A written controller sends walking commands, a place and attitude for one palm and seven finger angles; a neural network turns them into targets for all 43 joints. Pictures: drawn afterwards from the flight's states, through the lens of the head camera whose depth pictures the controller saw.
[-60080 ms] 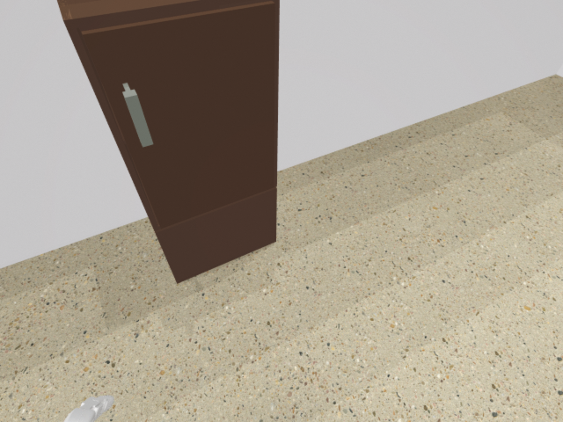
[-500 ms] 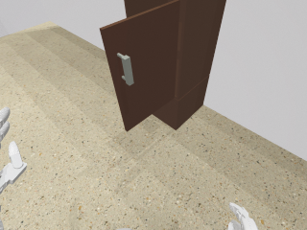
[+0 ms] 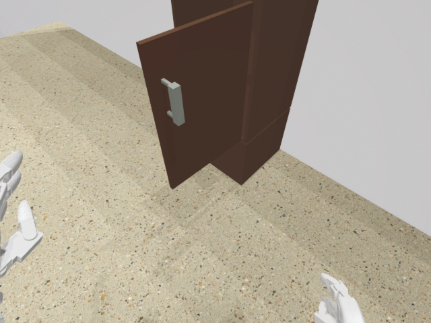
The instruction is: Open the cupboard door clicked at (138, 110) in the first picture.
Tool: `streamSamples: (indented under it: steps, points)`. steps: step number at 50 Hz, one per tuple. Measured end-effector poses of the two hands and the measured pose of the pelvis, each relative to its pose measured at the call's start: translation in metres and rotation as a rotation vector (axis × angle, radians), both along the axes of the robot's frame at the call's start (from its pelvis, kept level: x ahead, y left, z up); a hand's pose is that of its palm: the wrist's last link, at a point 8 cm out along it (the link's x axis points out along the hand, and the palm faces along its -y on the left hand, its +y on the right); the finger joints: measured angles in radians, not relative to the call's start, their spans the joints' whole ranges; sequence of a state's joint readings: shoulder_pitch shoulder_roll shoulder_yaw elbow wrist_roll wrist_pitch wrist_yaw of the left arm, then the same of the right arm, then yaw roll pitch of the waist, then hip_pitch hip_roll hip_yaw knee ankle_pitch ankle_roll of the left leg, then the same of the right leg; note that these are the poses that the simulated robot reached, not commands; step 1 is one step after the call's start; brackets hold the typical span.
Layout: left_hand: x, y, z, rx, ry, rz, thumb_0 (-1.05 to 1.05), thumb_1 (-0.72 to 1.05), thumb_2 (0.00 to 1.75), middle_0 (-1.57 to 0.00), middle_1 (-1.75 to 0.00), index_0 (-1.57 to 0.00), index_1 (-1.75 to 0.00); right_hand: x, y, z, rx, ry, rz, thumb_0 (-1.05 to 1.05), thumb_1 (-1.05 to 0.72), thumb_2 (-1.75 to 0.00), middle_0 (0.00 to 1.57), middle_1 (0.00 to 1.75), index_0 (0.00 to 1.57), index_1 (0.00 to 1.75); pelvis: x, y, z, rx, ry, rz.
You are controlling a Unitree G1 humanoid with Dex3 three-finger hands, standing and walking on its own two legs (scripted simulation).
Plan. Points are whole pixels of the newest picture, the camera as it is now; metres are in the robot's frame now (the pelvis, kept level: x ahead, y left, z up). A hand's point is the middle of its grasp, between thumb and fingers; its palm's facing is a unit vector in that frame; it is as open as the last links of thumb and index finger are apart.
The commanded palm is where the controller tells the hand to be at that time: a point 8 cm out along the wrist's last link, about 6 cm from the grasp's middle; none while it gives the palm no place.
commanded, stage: stop stepping back and stand still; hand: left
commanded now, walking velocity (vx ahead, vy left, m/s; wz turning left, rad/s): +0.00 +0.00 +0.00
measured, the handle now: (172, 101) +0.67 +0.16 +0.03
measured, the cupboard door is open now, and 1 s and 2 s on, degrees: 87 87 87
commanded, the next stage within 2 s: let the arm hang, fingers relaxed in 0.56 s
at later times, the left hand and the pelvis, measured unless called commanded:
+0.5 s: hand (5, 235) +0.20 +0.29 +0.16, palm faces +0.40 -0.78 -0.48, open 7.4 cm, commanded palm +0.14 +0.33 +0.18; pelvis -0.01 +0.03 +0.00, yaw +0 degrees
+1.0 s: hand out of the picture +0.02 +0.19 -0.18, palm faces -0.01 -0.98 -0.18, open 7.1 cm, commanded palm none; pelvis -0.04 +0.01 -0.01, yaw +1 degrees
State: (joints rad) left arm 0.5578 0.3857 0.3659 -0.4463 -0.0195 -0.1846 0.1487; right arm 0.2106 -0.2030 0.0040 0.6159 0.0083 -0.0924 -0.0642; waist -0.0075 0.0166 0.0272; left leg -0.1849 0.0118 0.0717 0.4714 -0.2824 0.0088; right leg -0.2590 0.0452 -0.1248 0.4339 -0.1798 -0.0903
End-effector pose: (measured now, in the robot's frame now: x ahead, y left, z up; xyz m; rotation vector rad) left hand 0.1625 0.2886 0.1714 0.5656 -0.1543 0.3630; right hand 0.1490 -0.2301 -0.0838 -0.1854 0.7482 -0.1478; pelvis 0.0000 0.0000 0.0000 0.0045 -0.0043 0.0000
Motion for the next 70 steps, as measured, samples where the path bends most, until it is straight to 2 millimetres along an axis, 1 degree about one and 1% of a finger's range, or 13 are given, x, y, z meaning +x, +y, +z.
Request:
streamSamples:
  steps: [7,12,18,27,33,35,39,43,47,52,57,63,70]
  points:
    - [0.000,0.019,0.013,0.042,-0.034,0.016,0.01,0.88,0.90,-0.21,-0.30,-0.22,-0.30,0.000,0.013,0.002,-0.007,0.009,0.007,0.01,-0.91,-0.90,0.20,0.30,0.21,0.30,0.003,0.010,0.002,-0.002,-0.001,-0.004]
    - [0.003,0.029,0.006,0.010,-0.020,0.036,0.01,0.89,0.90,-0.21,-0.30,-0.21,-0.30,0.002,0.017,0.003,-0.010,-0.003,-0.002,0.01,-0.91,-0.90,0.20,0.30,0.21,0.30,0.002,0.019,0.002,-0.004,-0.002,-0.009]
    - [0.001,0.031,-0.004,-0.027,0.002,0.014,0.01,0.89,0.90,-0.21,-0.30,-0.21,-0.30,0.000,0.020,0.008,-0.031,-0.014,-0.008,0.01,-0.91,-0.90,0.20,0.30,0.21,0.30,0.000,0.026,0.002,-0.003,-0.005,-0.010]
    - [-0.010,0.036,0.011,0.013,-0.054,0.004,0.01,0.88,0.90,-0.21,-0.30,-0.22,-0.30,-0.004,0.025,0.010,-0.036,-0.027,0.000,0.01,-0.91,-0.90,0.20,0.30,0.21,0.30,-0.007,0.030,0.001,-0.001,-0.011,-0.008]
    - [-0.016,0.040,0.005,-0.005,-0.040,0.032,0.01,0.89,0.90,-0.21,-0.30,-0.21,-0.30,-0.010,0.028,0.007,-0.023,-0.020,0.000,0.01,-0.91,-0.90,0.20,0.30,0.21,0.30,-0.012,0.031,0.001,-0.003,-0.011,-0.010]
    - [-0.010,0.043,-0.022,-0.016,0.061,0.016,0.01,0.89,0.90,-0.21,-0.30,-0.21,-0.30,-0.012,0.026,-0.004,-0.006,-0.003,0.044,0.01,-0.91,-0.90,0.20,0.30,0.21,0.30,-0.016,0.033,-0.002,-0.004,0.002,0.010]
    - [-0.010,0.043,-0.139,-0.189,0.541,0.073,0.00,0.90,0.90,-0.20,-0.30,-0.20,-0.29,-0.027,0.016,-0.034,0.010,0.115,0.061,0.00,-0.91,-0.90,0.20,0.30,0.21,0.30,-0.026,0.035,-0.010,0.014,0.011,0.006]
    - [-0.057,0.005,-0.243,-0.348,0.982,0.091,0.01,0.90,0.90,-0.20,-0.30,-0.20,-0.29,-0.063,0.004,-0.051,0.008,0.235,0.021,0.00,-0.91,-0.90,0.20,0.30,0.21,0.30,-0.032,0.030,-0.013,0.026,0.000,-0.008]
    - [-0.119,-0.044,-0.303,-0.503,1.260,0.073,0.01,0.90,0.90,-0.20,-0.30,-0.20,-0.29,-0.113,-0.008,-0.053,-0.021,0.416,-0.014,0.00,-0.91,-0.90,0.20,0.30,0.21,0.30,-0.035,0.020,-0.012,0.022,-0.011,0.004]
    - [-0.159,-0.044,-0.321,-0.574,1.360,0.179,-0.01,0.98,0.90,-0.21,-0.30,-0.21,-0.30,-0.176,-0.015,-0.048,-0.047,0.638,-0.053,0.00,-0.91,-0.90,0.20,0.30,0.20,0.30,-0.035,0.011,-0.007,0.008,-0.010,0.024]
    - [-0.182,-0.030,-0.313,-0.558,1.419,0.255,0.00,0.95,0.90,-0.21,-0.30,-0.21,-0.30,-0.206,-0.012,-0.049,-0.022,0.742,-0.077,0.00,-0.91,-0.90,0.19,0.30,0.20,0.30,-0.030,0.011,-0.001,0.001,-0.008,0.027]
    - [-0.185,-0.013,-0.298,-0.512,1.433,0.325,0.00,0.92,0.90,-0.20,-0.30,-0.20,-0.29,-0.203,0.001,-0.059,0.033,0.736,-0.078,0.00,-0.91,-0.90,0.19,0.30,0.20,0.30,-0.023,0.012,0.002,0.004,-0.011,0.020]
    - [-0.161,-0.009,-0.290,-0.485,1.386,0.325,0.00,0.91,0.90,-0.20,-0.30,-0.20,-0.29,-0.173,0.013,-0.067,0.078,0.666,-0.059,0.00,-0.91,-0.90,0.20,0.30,0.20,0.30,-0.015,0.011,0.005,0.007,-0.020,0.012]
